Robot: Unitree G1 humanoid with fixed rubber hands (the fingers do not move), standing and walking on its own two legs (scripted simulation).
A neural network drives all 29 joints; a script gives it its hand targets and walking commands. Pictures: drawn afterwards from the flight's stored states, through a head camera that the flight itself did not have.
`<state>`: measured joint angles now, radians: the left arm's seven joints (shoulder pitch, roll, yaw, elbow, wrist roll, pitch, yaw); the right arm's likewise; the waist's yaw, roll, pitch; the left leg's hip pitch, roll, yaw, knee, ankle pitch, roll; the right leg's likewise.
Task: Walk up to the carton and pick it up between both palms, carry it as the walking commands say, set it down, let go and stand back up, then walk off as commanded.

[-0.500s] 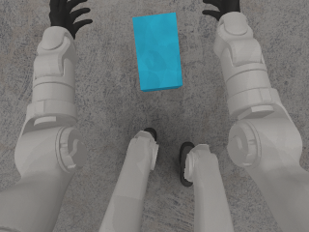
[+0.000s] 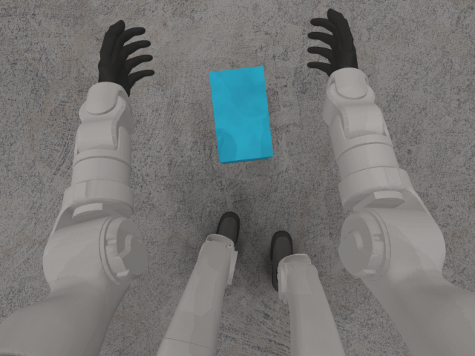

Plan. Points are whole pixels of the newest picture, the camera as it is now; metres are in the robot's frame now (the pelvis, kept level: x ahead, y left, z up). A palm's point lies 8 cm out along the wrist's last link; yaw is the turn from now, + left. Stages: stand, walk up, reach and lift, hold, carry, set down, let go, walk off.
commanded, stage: let go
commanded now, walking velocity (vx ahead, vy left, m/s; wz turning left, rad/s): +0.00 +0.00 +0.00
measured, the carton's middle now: (241, 120) +0.52 +0.10 -0.59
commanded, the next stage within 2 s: stand in 1.40 s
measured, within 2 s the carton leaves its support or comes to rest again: neither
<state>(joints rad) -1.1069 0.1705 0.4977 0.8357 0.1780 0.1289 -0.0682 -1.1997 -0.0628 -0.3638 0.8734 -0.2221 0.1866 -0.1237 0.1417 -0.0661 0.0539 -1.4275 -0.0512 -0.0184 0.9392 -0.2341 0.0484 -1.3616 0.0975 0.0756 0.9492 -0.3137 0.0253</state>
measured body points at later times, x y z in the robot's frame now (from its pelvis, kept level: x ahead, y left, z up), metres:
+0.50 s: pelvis +0.05 +0.00 +0.07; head +0.23 +0.02 +0.48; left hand +0.33 +0.27 -0.03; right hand +0.40 -0.14 -0.04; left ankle +0.08 +0.08 -0.65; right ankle +0.04 -0.12 -0.65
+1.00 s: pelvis +0.08 -0.04 +0.09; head +0.11 -0.04 +0.54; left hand +0.24 +0.20 +0.01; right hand +0.27 -0.26 +0.01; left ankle +0.08 +0.08 -0.65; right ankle +0.05 -0.12 -0.65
